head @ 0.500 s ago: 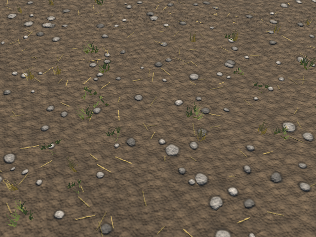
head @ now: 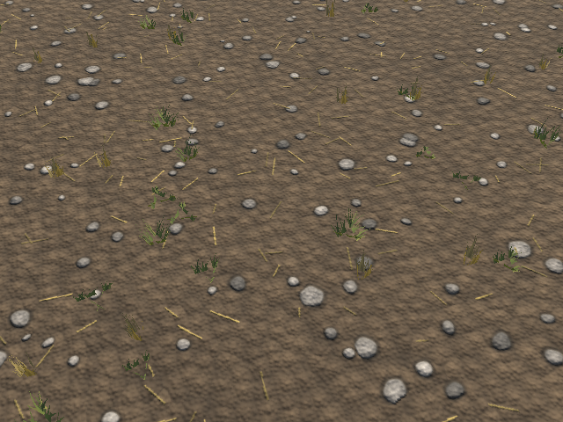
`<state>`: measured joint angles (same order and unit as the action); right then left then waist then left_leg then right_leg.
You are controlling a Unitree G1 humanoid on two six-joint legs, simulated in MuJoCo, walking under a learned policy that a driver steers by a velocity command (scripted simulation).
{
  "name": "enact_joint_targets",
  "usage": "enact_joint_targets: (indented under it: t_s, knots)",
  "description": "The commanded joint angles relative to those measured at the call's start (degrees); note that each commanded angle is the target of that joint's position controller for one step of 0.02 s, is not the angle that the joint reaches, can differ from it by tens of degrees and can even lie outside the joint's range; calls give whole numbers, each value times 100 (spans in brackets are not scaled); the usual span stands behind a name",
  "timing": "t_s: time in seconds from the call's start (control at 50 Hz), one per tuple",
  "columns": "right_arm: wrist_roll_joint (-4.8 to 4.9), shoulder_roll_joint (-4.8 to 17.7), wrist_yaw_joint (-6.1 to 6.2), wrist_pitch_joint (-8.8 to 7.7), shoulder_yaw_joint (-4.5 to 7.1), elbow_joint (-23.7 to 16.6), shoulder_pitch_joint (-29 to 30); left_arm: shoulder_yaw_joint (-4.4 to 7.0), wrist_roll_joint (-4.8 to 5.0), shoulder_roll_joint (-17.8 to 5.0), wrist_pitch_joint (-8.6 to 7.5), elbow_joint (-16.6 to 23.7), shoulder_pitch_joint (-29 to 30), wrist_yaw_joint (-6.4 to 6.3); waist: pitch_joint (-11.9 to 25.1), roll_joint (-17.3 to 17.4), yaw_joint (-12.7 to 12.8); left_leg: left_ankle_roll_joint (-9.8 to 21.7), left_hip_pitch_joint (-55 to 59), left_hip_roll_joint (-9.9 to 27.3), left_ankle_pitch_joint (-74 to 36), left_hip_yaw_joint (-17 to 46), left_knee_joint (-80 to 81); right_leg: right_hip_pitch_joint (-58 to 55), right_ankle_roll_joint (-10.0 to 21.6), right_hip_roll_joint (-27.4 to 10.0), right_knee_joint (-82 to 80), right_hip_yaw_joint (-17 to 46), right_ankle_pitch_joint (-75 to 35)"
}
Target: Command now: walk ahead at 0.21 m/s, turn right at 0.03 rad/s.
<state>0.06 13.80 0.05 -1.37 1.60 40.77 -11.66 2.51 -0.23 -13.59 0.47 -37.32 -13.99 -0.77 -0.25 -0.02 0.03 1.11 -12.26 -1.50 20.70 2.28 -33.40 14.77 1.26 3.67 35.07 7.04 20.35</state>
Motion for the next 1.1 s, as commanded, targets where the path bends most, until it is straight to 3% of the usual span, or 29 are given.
enact_joint_targets:
  t_s: [0.02,0.06,0.08,0.12,0.14,0.16,0.18,0.2,0.24,0.26,0.32,0.4,0.46,0.5,0.52,0.56,0.58,0.6,0.62,0.64,0.66,0.68,0.7,0.78,0.9,1.0,1.06,1.08,1.1]
  knots:
    - [82,786,42,-184,216,-319,-173,138,90,-477,-291,554,213,8,-553,497,-115,836,-72,885,2116,1441,1329,1097,241,-91,-90,-79,1163]
    - [95,1018,32,-224,293,-235,-360,133,175,-401,-470,631,321,65,-686,941,-111,1286,197,1658,2011,2515,1806,1452,182,-140,483,-513,471]
    - [115,1041,24,-215,304,-240,-367,145,179,-438,-532,646,363,89,-727,907,-110,1333,119,1739,1519,2574,1782,1340,219,-219,362,-536,415]
    - [141,967,-17,-177,281,-355,-21,186,144,-448,-594,488,-132,157,-442,873,213,1038,-407,1372,405,1835,1420,80,344,-219,-371,-552,112]
    - [153,760,-14,-180,218,-521,374,268,133,-629,-609,329,-628,187,-303,569,478,708,-853,859,-287,1124,800,-674,476,-355,-810,-88,-93]
    - [128,530,14,-271,160,-747,606,448,129,-1159,-632,176,-1161,213,-102,-691,603,216,-1674,9,-932,55,-938,-1608,868,-1036,-1376,1316,-394]
    - [96,714,52,-373,206,-807,569,520,101,-1411,-633,103,-1676,249,45,-1598,769,-54,-3040,-225,734,60,-2510,-2589,1515,-2030,-1918,3073,-1261]
    - [164,941,41,-403,284,-714,370,411,66,-1118,-637,69,-1637,243,-78,-1021,580,-1,-3721,-24,1222,340,-3309,-2803,1672,-2294,-1798,3088,-1676]
    - [183,739,-31,-411,222,-643,415,317,20,-874,-601,73,-1454,197,-196,-242,446,132,-4194,346,489,236,-3639,-2813,1482,-2072,-1796,2126,-2079]
    - [135,690,-72,-412,219,-642,534,265,26,-791,-555,33,-1353,172,-271,-177,394,136,-4204,517,143,162,-3445,-2675,1325,-1920,-1922,1718,-2366]
    - [91,421,-220,-385,126,-610,690,170,60,-648,-448,-97,-1238,100,-312,-474,319,-48,-3723,615,-572,-212,-2737,-2022,1113,-1540,-2307,856,-2796]
    - [69,228,-308,-463,-2,-809,1501,205,95,-955,-422,-269,-1200,-16,-498,-493,473,-199,-2549,356,-1895,-522,-668,-1052,954,-1209,-2665,142,-2626]
    - [139,531,-325,-473,85,-877,1684,253,164,-1157,-471,-459,-1311,-8,-561,-644,415,-59,-1995,238,-2287,-401,17,-1132,906,-1507,-2751,208,-2508]
    - [132,723,-312,-479,167,-859,1537,272,175,-1198,-461,-547,-1243,-6,-444,-649,218,152,-1761,161,-2121,-360,250,-1555,761,-1635,-2393,129,-3511]
    - [113,831,-284,-469,224,-812,1304,293,158,-1259,-437,-573,-1214,-11,-199,-716,65,272,-1408,35,-1936,-450,252,-1748,679,-1626,-1991,53,-4494]
    - [106,1141,-173,-404,411,-447,-101,265,88,-1221,-357,-554,-1137,-38,753,-691,-667,603,581,-89,-1934,-592,290,-1328,426,-1299,-187,-248,-5684]
    - [45,1504,-94,-360,492,-289,-1151,155,-59,-943,-353,-405,-1218,-58,1596,16,-983,976,2411,1064,-1830,739,66,-20,268,-979,1651,-347,-3696]
    - [-37,1813,-168,-393,514,-143,-1365,-66,58,-145,-443,-395,-2163,9,2544,1740,-384,1971,3904,2478,-198,3895,990,1854,-58,128,3686,-71,1189]
    - [56,1225,-161,-391,404,-152,-1219,70,204,-832,-535,-477,-1662,51,2069,1157,-648,1782,3455,2256,973,4355,1708,2503,-15,-152,4235,326,1130]
    - [84,1033,-127,-383,338,-166,-753,152,321,-1100,-583,-256,-891,77,966,785,-596,1505,2490,2067,853,3325,1821,2833,29,-461,4170,57,579]
    - [39,980,-125,-380,309,-193,-397,124,257,-1046,-622,-173,-533,50,498,206,-405,1359,1565,1856,129,2661,1923,2604,52,-748,3881,-100,61]
    - [-43,881,-149,-394,280,-202,-185,145,143,-999,-621,-165,-399,33,230,125,-221,1301,876,1618,-542,2163,2035,2360,37,-914,3596,-154,-213]
    - [-118,773,-159,-424,245,-204,-73,151,123,-925,-575,-204,-557,42,212,290,-1,1276,454,1444,-866,1821,2205,2009,39,-1063,3456,-97,-419]
    - [-4,833,-170,-555,268,-3,-100,95,54,-672,-393,-194,-490,-2,-62,373,166,1430,-241,1301,-1300,1077,2693,1988,-166,-1213,2735,-248,-796]
    - [75,1124,-71,-463,312,253,-629,-1,41,-498,-534,142,800,78,-313,183,-296,1151,109,1065,-1873,349,2711,2101,-269,-1053,535,-488,-2595]
    - [115,1238,-58,-300,318,541,-1188,-9,127,-542,-613,457,1607,258,-432,227,-587,1082,1057,1408,-1985,451,2319,2231,-123,-842,-326,-564,-2382]
    - [121,1342,-17,-192,352,616,-1183,45,121,-698,-646,501,1456,333,-264,406,-374,921,1575,1596,-2842,540,1826,1861,118,-675,-628,-636,-1656]
    - [121,1397,-4,-163,360,602,-1066,107,106,-816,-655,414,1071,324,-25,465,-116,831,1589,1501,-3751,428,1359,1253,239,-510,-775,-783,-1539]
    - [100,1319,6,-140,320,582,-1006,240,88,-1055,-653,179,262,280,519,384,298,682,1349,1213,-4429,180,396,59,426,-391,-901,-901,-1670]
